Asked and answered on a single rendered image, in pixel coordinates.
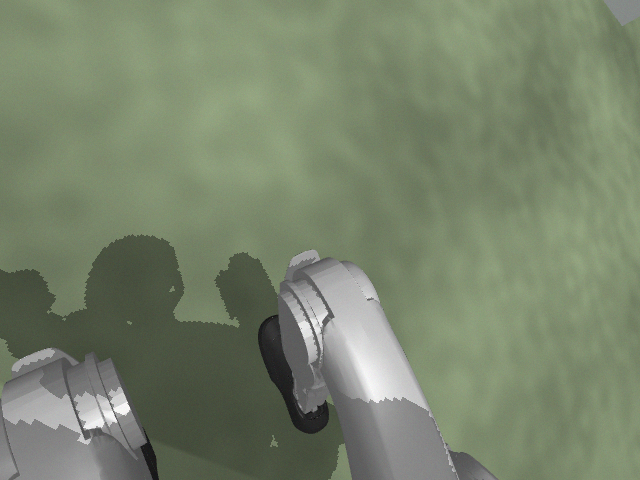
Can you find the right robot foot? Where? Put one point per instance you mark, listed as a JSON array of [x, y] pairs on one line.
[[270, 344]]

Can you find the left robot foot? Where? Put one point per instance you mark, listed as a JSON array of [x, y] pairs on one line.
[[150, 458]]

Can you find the right robot hand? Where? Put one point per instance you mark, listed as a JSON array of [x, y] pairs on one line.
[[468, 468]]

